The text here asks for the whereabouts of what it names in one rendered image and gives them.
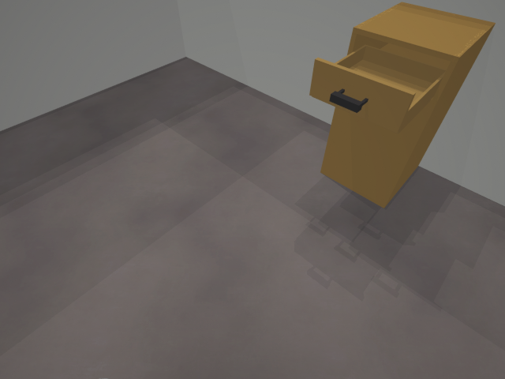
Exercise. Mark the cabinet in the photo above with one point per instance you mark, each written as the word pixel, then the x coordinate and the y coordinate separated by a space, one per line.
pixel 371 160

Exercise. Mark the handle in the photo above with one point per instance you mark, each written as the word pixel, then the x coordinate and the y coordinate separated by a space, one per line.
pixel 346 101

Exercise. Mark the drawer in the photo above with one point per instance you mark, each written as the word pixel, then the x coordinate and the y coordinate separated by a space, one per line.
pixel 397 87

